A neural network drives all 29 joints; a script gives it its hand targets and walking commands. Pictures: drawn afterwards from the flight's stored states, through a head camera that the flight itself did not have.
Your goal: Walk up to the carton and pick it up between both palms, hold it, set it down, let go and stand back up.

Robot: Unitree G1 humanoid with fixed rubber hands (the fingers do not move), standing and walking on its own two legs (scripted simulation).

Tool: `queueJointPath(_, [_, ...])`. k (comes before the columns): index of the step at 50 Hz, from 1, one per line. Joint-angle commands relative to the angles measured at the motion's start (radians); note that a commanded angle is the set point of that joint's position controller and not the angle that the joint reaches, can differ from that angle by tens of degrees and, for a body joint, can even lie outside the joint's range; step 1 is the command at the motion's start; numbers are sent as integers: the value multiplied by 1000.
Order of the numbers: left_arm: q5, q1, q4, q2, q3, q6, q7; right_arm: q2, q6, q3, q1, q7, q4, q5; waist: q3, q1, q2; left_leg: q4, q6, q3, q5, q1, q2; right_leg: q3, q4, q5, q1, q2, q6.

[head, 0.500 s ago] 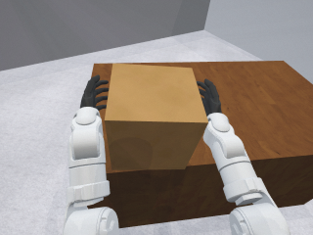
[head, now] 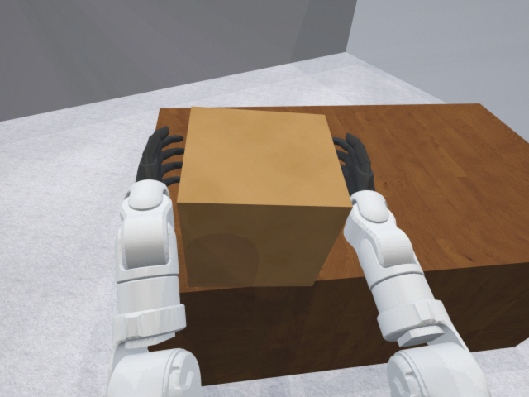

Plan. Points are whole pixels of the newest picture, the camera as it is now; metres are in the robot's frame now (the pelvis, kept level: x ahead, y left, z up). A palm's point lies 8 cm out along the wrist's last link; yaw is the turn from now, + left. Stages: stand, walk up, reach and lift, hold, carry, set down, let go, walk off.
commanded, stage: hold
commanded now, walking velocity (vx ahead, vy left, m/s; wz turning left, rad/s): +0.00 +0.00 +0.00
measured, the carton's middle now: (255, 202) +0.37 +0.01 +0.12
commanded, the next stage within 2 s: none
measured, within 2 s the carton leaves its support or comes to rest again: neither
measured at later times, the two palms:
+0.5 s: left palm (152, 182) +0.36 +0.15 +0.18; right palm (357, 188) +0.35 -0.14 +0.16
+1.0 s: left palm (152, 182) +0.36 +0.15 +0.18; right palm (357, 187) +0.35 -0.14 +0.16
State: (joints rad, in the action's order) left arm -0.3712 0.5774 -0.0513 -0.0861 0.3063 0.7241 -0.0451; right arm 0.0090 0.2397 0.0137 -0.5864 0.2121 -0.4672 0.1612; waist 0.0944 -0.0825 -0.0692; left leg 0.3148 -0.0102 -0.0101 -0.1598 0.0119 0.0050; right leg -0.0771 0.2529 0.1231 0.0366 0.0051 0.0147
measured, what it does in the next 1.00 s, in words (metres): stands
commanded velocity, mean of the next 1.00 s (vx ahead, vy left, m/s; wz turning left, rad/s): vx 0.00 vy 0.00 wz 0.00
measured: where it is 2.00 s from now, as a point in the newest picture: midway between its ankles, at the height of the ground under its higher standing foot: outside the picture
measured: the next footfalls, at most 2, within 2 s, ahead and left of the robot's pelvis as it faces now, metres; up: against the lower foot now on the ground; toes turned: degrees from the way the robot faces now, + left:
none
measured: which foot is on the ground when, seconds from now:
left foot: down 0.00-1.00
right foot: down 0.00-1.00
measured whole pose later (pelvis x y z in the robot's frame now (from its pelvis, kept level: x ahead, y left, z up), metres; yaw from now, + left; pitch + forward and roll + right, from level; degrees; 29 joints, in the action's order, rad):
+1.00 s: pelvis +0.00 +0.00 +0.00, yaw +0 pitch -9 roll -1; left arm -0.36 0.59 -0.09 -0.08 0.31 0.71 -0.04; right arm 0.01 0.24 0.03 -0.59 0.21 -0.48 0.15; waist 0.08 -0.08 -0.06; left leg 0.32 -0.01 -0.01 -0.16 0.00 0.00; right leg -0.08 0.25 0.12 0.03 0.01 0.02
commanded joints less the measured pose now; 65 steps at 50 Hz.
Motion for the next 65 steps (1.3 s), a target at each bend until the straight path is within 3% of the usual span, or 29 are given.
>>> queueJointPath(1, [141,569,67,-479,-506,-56,-126,-538,-86,-380,-808,-84,336,42,-422,-8,54,-9,1,-28,212,106,-30,-26,-9,-148,88,26,-57])
queueJointPath(6, [152,579,91,-483,-537,-63,-119,-544,-90,-386,-788,-86,329,46,-445,-15,86,8,14,-22,275,132,-24,-28,-2,-165,82,35,-48])
queueJointPath(10, [149,564,70,-490,-534,-57,-117,-532,-85,-384,-787,-89,318,46,-401,-10,71,-2,14,-23,232,115,-24,-27,-8,-121,58,32,-47])
queueJointPath(11, [168,596,114,-486,-539,-64,-111,-531,-90,-380,-772,-96,325,50,-445,-2,120,13,34,-17,275,111,-18,-35,1,-141,83,44,-33])
queueJointPath(22, [163,581,58,-485,-516,-64,-117,-539,-84,-370,-791,-95,320,29,-422,-7,67,-3,14,-22,208,71,-28,-24,-3,-157,109,36,-45])
queueJointPath(48, [165,600,49,-490,-517,-71,-114,-543,-81,-364,-797,-97,299,32,-429,-8,77,-2,17,-19,212,75,-27,-25,-2,-146,98,38,-44])
queueJointPath(49, [140,570,-18,-477,-486,-61,-120,-544,-77,-369,-821,-93,285,31,-383,-6,25,-17,-1,-27,167,80,-30,-20,-12,-118,81,27,-56])
queueJointPath(51, [143,592,19,-481,-490,-63,-126,-554,-81,-363,-818,-90,270,33,-379,-4,41,-25,-6,-32,160,71,-31,-18,-9,-109,78,22,-58])
queueJointPath(55, [167,586,103,-496,-545,-70,-116,-564,-93,-403,-795,-83,330,64,-479,-18,74,23,19,-19,309,140,-29,-23,7,-215,100,38,-51])
queueJointPath(60, [150,588,55,-491,-533,-59,-113,-537,-87,-368,-804,-95,300,39,-403,-8,94,-12,14,-24,188,98,-20,-31,-15,-66,47,35,-40])
queueJointPath(65, [156,594,74,-493,-545,-60,-107,-546,-88,-374,-798,-96,294,38,-417,-16,88,3,15,-22,226,129,-20,-28,-13,-89,40,36,-42])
